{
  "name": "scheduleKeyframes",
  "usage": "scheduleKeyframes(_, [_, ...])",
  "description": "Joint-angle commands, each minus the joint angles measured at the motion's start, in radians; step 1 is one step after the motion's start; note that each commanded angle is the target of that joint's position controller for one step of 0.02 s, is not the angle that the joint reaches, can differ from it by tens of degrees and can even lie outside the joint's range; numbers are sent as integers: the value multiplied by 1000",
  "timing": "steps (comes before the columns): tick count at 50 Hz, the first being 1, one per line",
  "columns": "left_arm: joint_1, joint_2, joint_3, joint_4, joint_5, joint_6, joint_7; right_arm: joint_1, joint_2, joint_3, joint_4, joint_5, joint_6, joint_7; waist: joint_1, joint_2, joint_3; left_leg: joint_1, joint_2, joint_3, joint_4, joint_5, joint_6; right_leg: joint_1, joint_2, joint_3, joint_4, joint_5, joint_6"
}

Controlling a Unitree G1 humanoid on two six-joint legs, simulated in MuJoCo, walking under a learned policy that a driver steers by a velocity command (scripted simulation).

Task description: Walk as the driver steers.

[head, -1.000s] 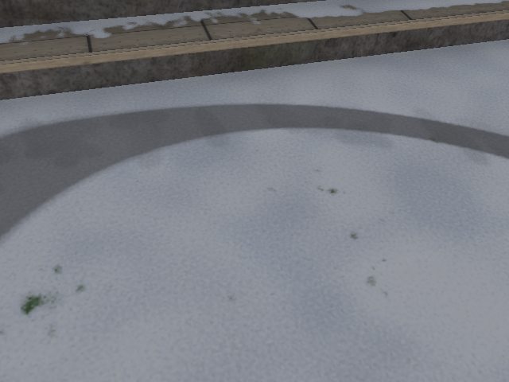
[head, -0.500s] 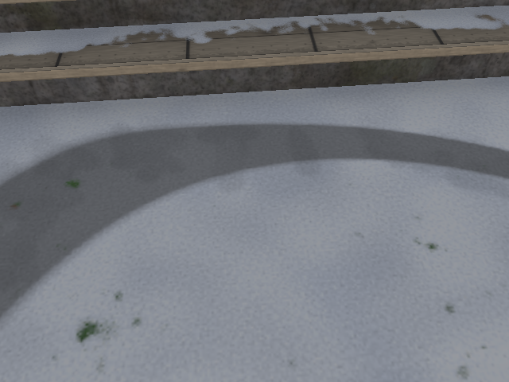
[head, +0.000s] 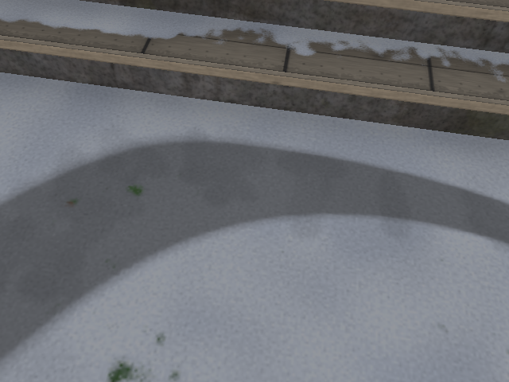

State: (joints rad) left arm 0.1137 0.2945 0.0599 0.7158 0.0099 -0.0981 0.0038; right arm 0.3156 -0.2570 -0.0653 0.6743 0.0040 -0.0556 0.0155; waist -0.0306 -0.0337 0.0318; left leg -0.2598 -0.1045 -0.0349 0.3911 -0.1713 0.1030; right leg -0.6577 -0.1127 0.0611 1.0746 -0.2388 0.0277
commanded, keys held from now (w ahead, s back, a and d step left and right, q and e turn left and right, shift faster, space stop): w+e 0.44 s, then no key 0.56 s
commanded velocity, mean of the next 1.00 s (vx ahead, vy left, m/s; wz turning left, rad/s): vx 0.33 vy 0.00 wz -0.17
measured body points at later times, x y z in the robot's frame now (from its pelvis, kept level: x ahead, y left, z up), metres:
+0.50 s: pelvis +0.30 -0.08 +0.00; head +0.33 -0.09 +0.44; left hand +0.45 +0.17 -0.11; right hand +0.40 -0.37 -0.10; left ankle +0.29 +0.07 -0.66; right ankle +0.32 -0.15 -0.74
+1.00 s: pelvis +0.47 -0.08 -0.01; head +0.50 -0.08 +0.44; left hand +0.65 +0.15 -0.14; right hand +0.57 -0.35 -0.11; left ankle +0.59 +0.00 -0.74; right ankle +0.43 -0.22 -0.73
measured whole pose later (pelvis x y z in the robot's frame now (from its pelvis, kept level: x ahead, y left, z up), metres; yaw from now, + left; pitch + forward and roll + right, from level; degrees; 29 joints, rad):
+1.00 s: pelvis +0.47 -0.08 -0.01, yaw -15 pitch +1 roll +0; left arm 0.21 0.26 0.04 0.79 0.01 0.04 0.02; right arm 0.13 -0.20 -0.02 0.71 -0.02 -0.02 0.00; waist 0.00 -0.02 0.02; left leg -0.40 -0.03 0.00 0.49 -0.11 0.03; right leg -0.35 -0.02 0.06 0.72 -0.40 0.05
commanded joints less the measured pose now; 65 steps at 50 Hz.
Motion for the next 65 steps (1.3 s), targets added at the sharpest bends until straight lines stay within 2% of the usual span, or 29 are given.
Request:
scheduleKeyframes(1, [16, 43, 6, -31, 3, 8, 0, -32, -137, -32, -53, 2, -27, -18, 29, 84, -73, 61, 242, -164, -167, 358, 158, -15, -11, -19, -157, 174, 20])
scheduleKeyframes(5, [-106, 28, -8, -44, -18, 1, -21, 11, -155, -31, -11, 1, -33, -19, -35, 107, -38, 102, 242, -97, -184, 249, 109, 21, 17, -48, -396, 394, -4])
scheduleKeyframes(10, [-188, 42, -7, -89, -31, -4, -55, 56, -168, -36, 41, -1, -26, -18, -70, 94, 22, 305, 330, -93, -148, 286, 98, -95, 40, -44, -491, 303, -65])
scheduleKeyframes(13, [-142, 53, -1, -97, -28, -6, -73, 24, -186, -42, 44, 1, -11, -29, -32, 115, -10, 360, 342, -39, -55, 578, 64, -18, 89, -80, -513, 165, -112])
scheduleKeyframes(15, [28, 103, 29, -60, -20, 0, -68, -15, -202, -44, 32, 2, 1, -39, 64, 128, -126, 338, 298, 22, 156, 914, 25, 242, 171, -146, -532, 141, -155])
scheduleKeyframes(16, [176, 149, 51, -31, -18, 3, -59, -27, -190, -38, 21, -1, 0, -46, 138, 99, -205, 206, 259, 57, 369, 854, -10, 487, 152, -86, -544, 215, -195])
scheduleKeyframes(17, [304, 249, 75, -26, -12, 6, -46, 45, -121, -14, -17, -24, -16, -44, 135, -99, -340, -146, 138, 96, 766, 383, -81, 862, -96, 316, -547, 241, -339])
scheduleKeyframes(18, [314, 218, 65, -16, -33, 6, -49, 82, -80, 7, -17, -25, -42, -28, 106, -242, -441, -418, -5, -34, 995, -362, -120, 1056, -223, 745, -712, 97, -462])
scheduleKeyframes(19, [285, 163, 51, -27, -37, 14, -43, 11, -149, -5, -34, 7, -68, -10, 141, -140, -354, -532, 69, -117, 1043, -320, -103, 1019, -193, 670, -747, -50, -407])
scheduleKeyframes(20, [233, 137, 44, -45, -32, 20, -36, -78, -155, -2, -62, 23, -81, -5, 135, -57, -237, -551, 114, -96, 997, -244, -91, 881, -159, 539, -760, -39, -367])
scheduleKeyframes(21, [178, 123, 38, -56, -26, 24, -34, -121, -145, -1, -75, 4, -87, -9, 96, 40, -141, -524, 150, -77, 899, -193, -90, 717, -123, 452, -782, 55, -341])
scheduleKeyframes(22, [143, 98, 28, -69, -20, 23, -32, -130, -153, -10, -79, -18, -82, -16, 63, 54, -104, -464, 180, -72, 817, -157, -96, 611, -89, 389, -805, 152, -327])
scheduleKeyframes(24, [98, 89, 22, -81, -8, 23, -24, -84, -139, -10, -72, -24, -60, -22, 15, 3, -73, -390, 195, -47, 756, -151, -128, 490, -66, 303, -818, 462, -330])
scheduleKeyframes(26, [106, 105, 24, -60, -6, 18, -15, -66, -107, -1, -61, -27, -42, -32, 2, 0, -78, -354, 183, -13, 658, -113, -158, 426, -39, 189, -800, 746, -318])
scheduleKeyframes(29, [126, 122, 27, -27, -20, 32, 1, -129, -68, 15, -61, -28, -35, -37, 29, -30, -109, -270, 144, 23, 434, 93, -167, 392, 38, 66, -769, 800, -250])
scheduleKeyframes(34, [190, 107, 18, 18, -23, 62, 17, -249, -78, 10, -76, -16, -44, -12, 93, -54, -125, -227, 110, -1, 192, 271, -136, 508, 2, 123, -707, 620, -209])
scheduleKeyframes(38, [148, 89, 11, 17, -18, 67, 15, -162, -111, -10, -52, -39, -62, -5, 26, -42, -137, -76, 106, 0, 8, 352, -57, 553, 13, 169, -526, 604, -163])
scheduleKeyframes(39, [159, 65, 4, 1, -1, 59, 13, -114, -153, -17, -51, -53, -68, -12, 24, 12, -205, 101, 204, -87, 53, 706, -9, 482, 75, 146, -415, 487, -125])
scheduleKeyframes(40, [303, 22, -10, 26, 5, 47, 9, -83, -172, -16, -55, -67, -58, -19, 64, 188, -321, 379, 401, -268, 140, 1045, 160, 285, 155, 120, -203, 111, -54])
scheduleKeyframes(41, [322, 47, -15, 45, -2, 54, 4, -31, -73, 3, -31, -45, -40, -21, 23, 289, -420, 436, 506, -407, 108, 1034, 258, 215, 170, 84, -55, -397, -2])
scheduleKeyframes(42, [271, 102, 1, 32, -14, 70, -1, -39, -48, 16, -28, -20, -26, -16, 12, 201, -368, 364, 484, -431, 65, 775, 237, 176, 136, 97, -11, -469, 15])
scheduleKeyframes(44, [178, 82, 5, 22, -18, 120, 10, -146, -70, 15, -34, -15, 1, -12, 33, 101, -202, 148, 412, -365, -23, 316, 152, 154, 91, 60, -23, -404, 40])
scheduleKeyframes(46, [184, 46, 0, 32, -12, 151, 21, -252, -101, 5, -48, -28, 22, -13, 72, 162, -115, -68, 320, -258, -101, 62, 88, 283, 79, 12, -205, -306, 45])
scheduleKeyframes(50, [249, 10, -3, 88, 3, 139, 18, -241, -77, 9, -23, -20, 37, -22, 87, 178, -145, -136, 247, -139, -84, -124, 56, 495, 112, -59, -483, 3, 13])
scheduleKeyframes(52, [205, 29, -2, 68, 29, 133, 17, -198, -44, 21, 4, -19, 33, -21, 70, 133, -107, -171, 212, -123, -64, -308, -23, 513, 70, -11, -569, 46, -28])
scheduleKeyframes(54, [155, 89, 11, 66, 15, 126, 25, -178, -47, 16, 5, -25, 30, -20, 12, -44, -28, -74, 125, -29, 11, -249, -86, 295, 29, 56, -646, -246, -85])
scheduleKeyframes(55, [130, 51, 2, 60, 13, 115, 24, -197, -55, 14, 10, -27, 28, -24, 20, -53, -11, -3, 123, -21, 61, -168, -94, 231, 39, 56, -682, -292, -77])
scheduleKeyframes(59, [141, 31, -5, 78, 6, 76, 26, -170, -39, 9, 42, -20, 27, -34, 20, -23, -30, 37, 127, -22, 107, 13, -67, 277, 50, 37, -654, -115, -39])
scheduleKeyframes(65, [187, 24, -6, 109, -2, 75, 30, -160, -38, 2, 86, -11, 34, -34, 36, 19, -57, 64, 131, -22, 134, 169, -69, 340, 64, 17, -615, 36, -45])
